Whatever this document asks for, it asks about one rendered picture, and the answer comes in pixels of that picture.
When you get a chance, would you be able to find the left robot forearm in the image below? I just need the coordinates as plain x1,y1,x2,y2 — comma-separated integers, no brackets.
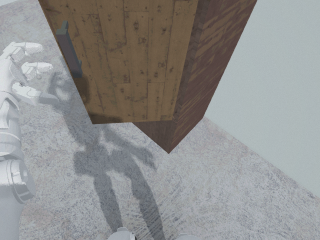
0,91,24,162

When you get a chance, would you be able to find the robot shin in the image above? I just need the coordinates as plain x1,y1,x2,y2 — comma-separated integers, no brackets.
177,233,188,238
117,227,129,232

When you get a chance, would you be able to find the robot left upper arm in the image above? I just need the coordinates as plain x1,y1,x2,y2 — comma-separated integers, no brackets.
0,159,36,240

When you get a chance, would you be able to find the cupboard door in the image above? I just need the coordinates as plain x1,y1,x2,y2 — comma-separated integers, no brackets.
38,0,199,125

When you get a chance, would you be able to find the handle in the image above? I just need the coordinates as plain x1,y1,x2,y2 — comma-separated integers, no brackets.
55,20,83,78

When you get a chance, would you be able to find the left robot shin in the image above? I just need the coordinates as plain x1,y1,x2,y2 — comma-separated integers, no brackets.
117,227,129,232

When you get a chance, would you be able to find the right robot shin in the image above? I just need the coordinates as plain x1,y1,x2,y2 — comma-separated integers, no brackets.
177,233,188,238

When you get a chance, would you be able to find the left robot hand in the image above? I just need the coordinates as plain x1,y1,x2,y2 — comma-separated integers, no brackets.
0,41,59,106

